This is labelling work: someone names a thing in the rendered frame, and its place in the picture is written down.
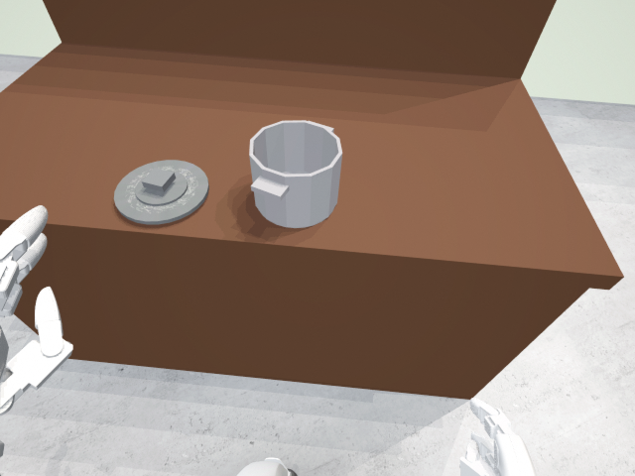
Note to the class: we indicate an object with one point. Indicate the table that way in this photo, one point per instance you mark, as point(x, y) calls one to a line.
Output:
point(458, 237)

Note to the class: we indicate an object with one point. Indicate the knob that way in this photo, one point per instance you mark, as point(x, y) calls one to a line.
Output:
point(158, 179)

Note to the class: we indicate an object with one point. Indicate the lid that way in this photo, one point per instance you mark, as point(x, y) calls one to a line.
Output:
point(147, 206)

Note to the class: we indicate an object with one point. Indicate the left robot hand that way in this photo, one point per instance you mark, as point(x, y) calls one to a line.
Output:
point(21, 247)

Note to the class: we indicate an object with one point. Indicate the right robot hand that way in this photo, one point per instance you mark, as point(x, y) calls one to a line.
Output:
point(508, 456)

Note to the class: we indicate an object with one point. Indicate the left robot shin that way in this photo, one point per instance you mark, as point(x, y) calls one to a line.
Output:
point(275, 460)

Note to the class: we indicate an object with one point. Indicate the pot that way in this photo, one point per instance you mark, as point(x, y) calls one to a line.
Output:
point(295, 168)

